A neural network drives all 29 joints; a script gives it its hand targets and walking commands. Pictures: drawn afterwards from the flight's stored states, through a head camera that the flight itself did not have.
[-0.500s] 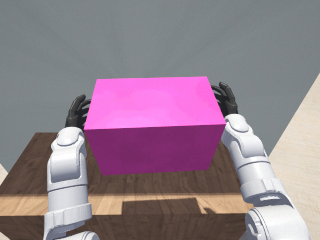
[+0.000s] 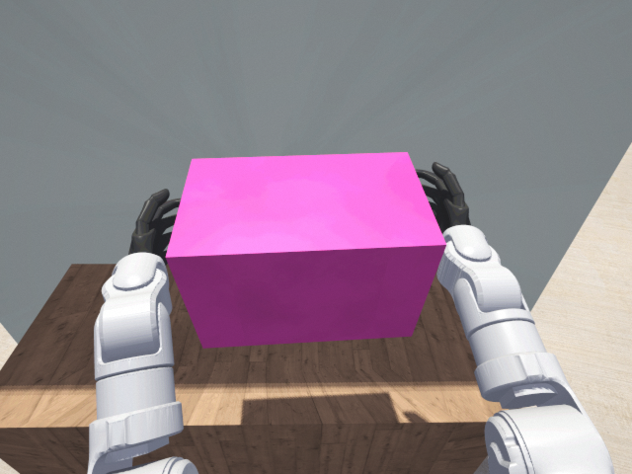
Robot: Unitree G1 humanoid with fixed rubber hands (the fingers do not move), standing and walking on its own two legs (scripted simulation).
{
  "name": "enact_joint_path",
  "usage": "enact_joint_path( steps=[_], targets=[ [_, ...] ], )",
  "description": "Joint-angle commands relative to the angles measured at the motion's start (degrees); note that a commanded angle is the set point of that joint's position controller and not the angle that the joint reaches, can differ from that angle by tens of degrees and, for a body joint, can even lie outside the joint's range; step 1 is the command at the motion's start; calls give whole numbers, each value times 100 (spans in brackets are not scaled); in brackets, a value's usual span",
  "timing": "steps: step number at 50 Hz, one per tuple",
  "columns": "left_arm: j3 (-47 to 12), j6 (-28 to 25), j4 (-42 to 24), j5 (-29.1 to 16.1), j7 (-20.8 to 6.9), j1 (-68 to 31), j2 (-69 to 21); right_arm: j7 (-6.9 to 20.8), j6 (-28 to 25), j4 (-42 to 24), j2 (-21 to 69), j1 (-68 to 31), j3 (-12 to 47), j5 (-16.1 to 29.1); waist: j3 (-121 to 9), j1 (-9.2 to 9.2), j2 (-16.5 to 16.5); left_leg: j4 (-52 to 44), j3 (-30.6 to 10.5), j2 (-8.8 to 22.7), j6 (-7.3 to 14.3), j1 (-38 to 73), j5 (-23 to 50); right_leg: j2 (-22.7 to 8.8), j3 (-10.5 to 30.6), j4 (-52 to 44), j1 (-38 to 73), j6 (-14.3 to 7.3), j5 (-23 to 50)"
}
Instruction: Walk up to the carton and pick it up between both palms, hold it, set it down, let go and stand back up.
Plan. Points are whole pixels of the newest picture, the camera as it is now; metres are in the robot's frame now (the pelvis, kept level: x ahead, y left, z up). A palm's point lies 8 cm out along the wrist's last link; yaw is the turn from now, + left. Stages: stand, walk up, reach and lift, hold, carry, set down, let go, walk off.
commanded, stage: hold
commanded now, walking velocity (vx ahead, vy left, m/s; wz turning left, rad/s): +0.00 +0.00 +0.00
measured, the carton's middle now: (305, 250) +0.37 +0.00 +0.14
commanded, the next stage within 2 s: none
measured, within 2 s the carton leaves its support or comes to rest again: neither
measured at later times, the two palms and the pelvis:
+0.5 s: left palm (149, 253) +0.34 +0.19 +0.17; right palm (448, 225) +0.36 -0.18 +0.18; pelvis +0.00 +0.00 +0.00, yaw +0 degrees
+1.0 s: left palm (147, 256) +0.34 +0.19 +0.17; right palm (448, 226) +0.36 -0.18 +0.18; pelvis +0.00 +0.00 +0.00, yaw +0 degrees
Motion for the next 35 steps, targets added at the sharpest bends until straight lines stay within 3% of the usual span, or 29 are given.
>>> enact_joint_path(
  steps=[1,5,16,21,24,29,35],
  targets=[
    [-2851,-482,-956,-869,-616,-3939,-2221,762,-417,-2098,3038,-4061,2051,412,-2301,48,146,232,-162,-127,17,2004,951,17,-36,-253,-774,326,1425],
    [-2910,-524,-1086,-926,-623,-4100,-2232,783,-417,-1944,3087,-3912,1973,363,-2309,-57,218,189,-154,-128,1,1973,805,-16,-24,-266,-828,326,1277],
    [-2787,-488,-836,-812,-603,-4003,-2237,828,-443,-1723,2945,-3956,1886,323,-2155,7,269,161,-157,-84,-20,2044,827,21,-56,-319,-928,257,1031],
    [-2959,-546,-1049,-943,-615,-4002,-2259,765,-497,-2056,3065,-4008,2012,376,-2463,-69,160,284,-182,-119,-24,2114,1104,25,-49,-225,-729,326,1572],
    [-2852,-499,-982,-823,-612,-3956,-2274,811,-444,-1828,2975,-3893,1937,370,-2175,-18,261,179,-180,-82,-43,2078,914,29,-65,-289,-905,271,1149],
    [-3015,-516,-1235,-954,-578,-3949,-2278,800,-483,-2145,2950,-3902,2022,458,-2450,-74,293,322,-204,-87,-100,2245,1323,61,-70,-252,-824,266,1487],
    [-2875,-443,-980,-857,-586,-3887,-2243,838,-419,-1939,2922,-3931,1921,368,-2148,-1,233,175,-176,-71,-14,2040,847,28,-55,-302,-941,259,1084]
  ],
)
